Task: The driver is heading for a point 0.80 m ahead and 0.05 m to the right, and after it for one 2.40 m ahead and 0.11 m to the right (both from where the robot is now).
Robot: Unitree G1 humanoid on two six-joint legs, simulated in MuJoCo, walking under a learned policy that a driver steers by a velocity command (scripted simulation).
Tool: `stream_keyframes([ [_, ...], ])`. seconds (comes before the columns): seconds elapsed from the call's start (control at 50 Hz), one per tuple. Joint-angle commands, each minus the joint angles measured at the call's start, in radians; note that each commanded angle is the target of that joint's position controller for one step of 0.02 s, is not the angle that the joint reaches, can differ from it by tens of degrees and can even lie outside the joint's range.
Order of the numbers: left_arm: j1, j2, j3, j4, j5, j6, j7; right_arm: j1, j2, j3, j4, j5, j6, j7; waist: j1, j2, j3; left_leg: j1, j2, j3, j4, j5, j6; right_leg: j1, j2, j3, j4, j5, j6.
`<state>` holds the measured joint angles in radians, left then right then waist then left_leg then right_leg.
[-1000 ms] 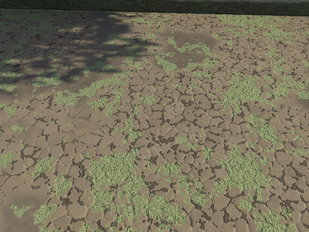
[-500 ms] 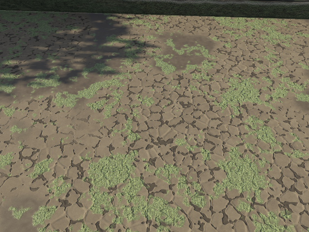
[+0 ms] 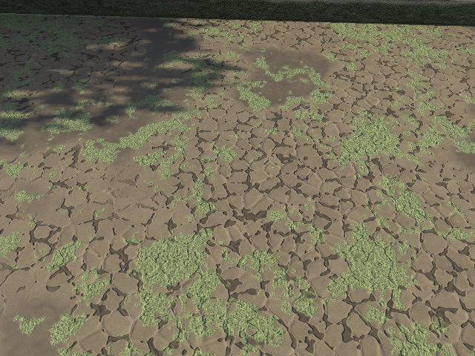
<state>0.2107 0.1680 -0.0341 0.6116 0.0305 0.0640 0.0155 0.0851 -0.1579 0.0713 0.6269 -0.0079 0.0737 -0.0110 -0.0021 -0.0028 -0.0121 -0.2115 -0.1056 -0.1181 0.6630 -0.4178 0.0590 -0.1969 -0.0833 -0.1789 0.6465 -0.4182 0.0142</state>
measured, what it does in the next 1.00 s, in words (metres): stands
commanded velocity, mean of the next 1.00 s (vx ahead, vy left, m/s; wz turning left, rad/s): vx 0.40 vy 0.00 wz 0.00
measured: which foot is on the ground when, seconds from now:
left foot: down 0.00-1.00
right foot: down 0.00-1.00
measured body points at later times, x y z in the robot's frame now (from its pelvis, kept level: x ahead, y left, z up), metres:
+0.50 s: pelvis +0.00 +0.00 +0.00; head -0.01 +0.01 +0.45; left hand +0.16 +0.21 -0.10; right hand +0.20 -0.19 -0.08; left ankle -0.04 +0.09 -0.72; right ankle -0.05 -0.11 -0.72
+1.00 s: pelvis +0.00 +0.00 +0.02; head +0.00 +0.01 +0.47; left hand +0.11 +0.23 -0.10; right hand +0.16 -0.20 -0.09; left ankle -0.04 +0.09 -0.72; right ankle -0.05 -0.12 -0.72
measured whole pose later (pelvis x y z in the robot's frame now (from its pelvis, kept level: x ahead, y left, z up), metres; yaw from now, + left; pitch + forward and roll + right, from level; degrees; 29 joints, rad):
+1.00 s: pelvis +0.00 +0.00 +0.02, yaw +0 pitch +0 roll +0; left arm 0.26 0.18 -0.03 0.69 0.02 0.06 0.01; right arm 0.13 -0.16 0.07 0.71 0.00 0.07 0.00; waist 0.00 0.00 0.00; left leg -0.11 -0.10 -0.11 0.40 -0.27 0.06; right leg -0.11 -0.07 -0.17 0.40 -0.28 0.02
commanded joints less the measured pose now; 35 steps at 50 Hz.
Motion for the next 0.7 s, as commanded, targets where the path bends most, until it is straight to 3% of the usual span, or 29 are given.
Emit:
stream_keyframes([
  [0.02,-0.039,0.070,0.020,-0.083,0.001,-0.017,0.001,-0.080,-0.070,-0.019,-0.084,0.007,-0.019,-0.007,0.004,0.019,-0.079,-0.106,0.075,-0.065,-0.105,0.489,0.024,0.146,-0.016,0.054,-0.041,0.301,-0.025],
  [0.1,-0.055,0.065,0.017,-0.084,0.002,-0.017,0.001,-0.090,-0.067,-0.018,-0.090,0.005,-0.012,-0.006,-0.001,0.020,-0.046,-0.125,0.079,-0.072,-0.113,0.475,0.025,0.130,-0.014,0.055,-0.047,0.270,-0.025],
  [0.6,-0.054,0.065,0.017,-0.077,0.002,-0.020,0.002,-0.088,-0.062,-0.017,-0.094,0.004,-0.015,-0.003,-0.001,0.016,-0.047,-0.116,0.079,-0.074,-0.127,0.458,0.027,0.132,-0.015,0.062,-0.056,0.267,-0.024],
  [0.7,0.003,0.069,0.014,-0.045,0.008,-0.020,-0.001,-0.054,-0.059,-0.015,-0.068,0.003,-0.015,0.002,0.000,0.035,-0.014,-0.099,0.105,-0.116,-0.198,0.457,0.025,0.129,-0.029,0.075,-0.125,0.204,-0.025],
])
